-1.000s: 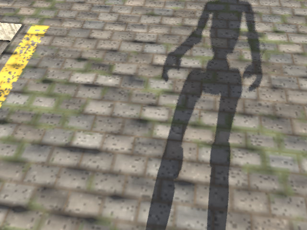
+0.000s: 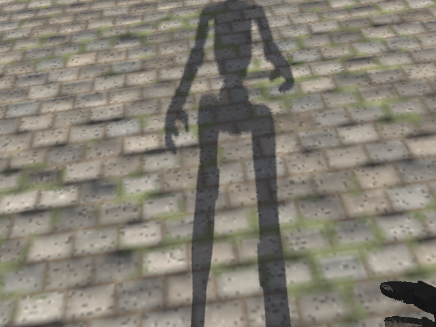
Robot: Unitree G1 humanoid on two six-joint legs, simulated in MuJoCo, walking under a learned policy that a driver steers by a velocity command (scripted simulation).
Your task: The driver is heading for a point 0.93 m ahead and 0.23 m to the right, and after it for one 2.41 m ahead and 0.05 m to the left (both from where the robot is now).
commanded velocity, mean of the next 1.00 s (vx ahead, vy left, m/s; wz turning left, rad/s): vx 0.22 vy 0.00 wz -0.52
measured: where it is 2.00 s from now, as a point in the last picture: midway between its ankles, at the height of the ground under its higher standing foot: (351, 248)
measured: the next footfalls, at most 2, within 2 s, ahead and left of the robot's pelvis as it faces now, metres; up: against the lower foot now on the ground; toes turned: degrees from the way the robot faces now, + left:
left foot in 0.14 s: +0.29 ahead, +0.13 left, +0.00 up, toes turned -9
right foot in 0.58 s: +0.40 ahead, -0.15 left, +0.00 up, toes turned -21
